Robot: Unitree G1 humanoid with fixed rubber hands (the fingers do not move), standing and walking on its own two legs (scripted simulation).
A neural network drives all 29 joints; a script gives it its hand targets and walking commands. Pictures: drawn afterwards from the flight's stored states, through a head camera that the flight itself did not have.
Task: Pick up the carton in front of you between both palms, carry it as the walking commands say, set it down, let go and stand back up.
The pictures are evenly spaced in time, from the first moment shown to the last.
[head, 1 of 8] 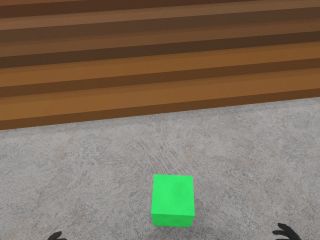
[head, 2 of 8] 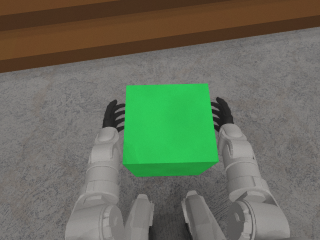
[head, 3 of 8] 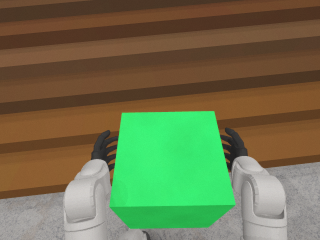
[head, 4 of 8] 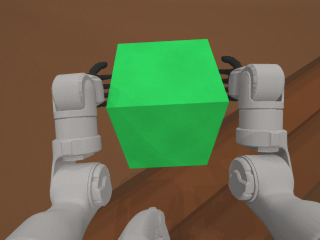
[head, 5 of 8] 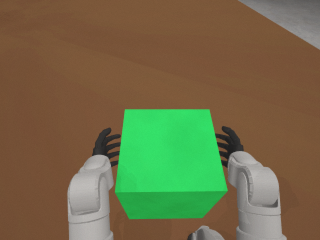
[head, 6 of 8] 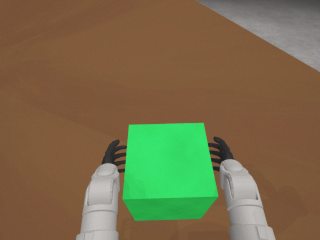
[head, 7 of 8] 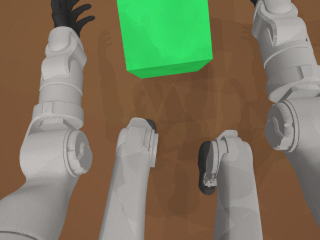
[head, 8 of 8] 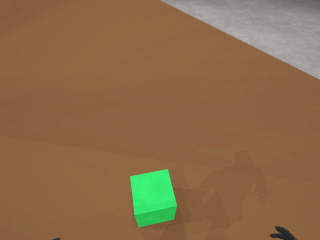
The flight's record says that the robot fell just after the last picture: no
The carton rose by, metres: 1.88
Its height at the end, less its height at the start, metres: +1.13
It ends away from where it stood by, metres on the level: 6.66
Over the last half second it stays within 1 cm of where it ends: yes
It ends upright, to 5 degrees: yes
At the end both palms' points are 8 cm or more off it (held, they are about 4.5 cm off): yes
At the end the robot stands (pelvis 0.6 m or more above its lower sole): yes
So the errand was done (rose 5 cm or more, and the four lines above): yes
